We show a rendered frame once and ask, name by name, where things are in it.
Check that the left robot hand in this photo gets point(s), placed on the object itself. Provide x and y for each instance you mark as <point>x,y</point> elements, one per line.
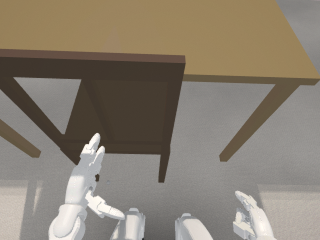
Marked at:
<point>83,177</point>

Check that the table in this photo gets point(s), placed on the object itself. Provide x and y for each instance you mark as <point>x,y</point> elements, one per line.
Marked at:
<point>223,41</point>

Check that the right robot thigh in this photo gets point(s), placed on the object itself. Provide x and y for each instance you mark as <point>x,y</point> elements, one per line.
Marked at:
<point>190,228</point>

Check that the chair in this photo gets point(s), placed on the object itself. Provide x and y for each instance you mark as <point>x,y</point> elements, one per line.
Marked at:
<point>130,99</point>

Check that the left robot forearm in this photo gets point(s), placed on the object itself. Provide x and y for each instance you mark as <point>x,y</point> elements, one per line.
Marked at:
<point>69,224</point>

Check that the robot right shin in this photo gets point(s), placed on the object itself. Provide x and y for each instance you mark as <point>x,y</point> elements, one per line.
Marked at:
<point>185,214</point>

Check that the right robot hand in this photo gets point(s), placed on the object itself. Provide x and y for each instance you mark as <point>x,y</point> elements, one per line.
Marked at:
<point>253,224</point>

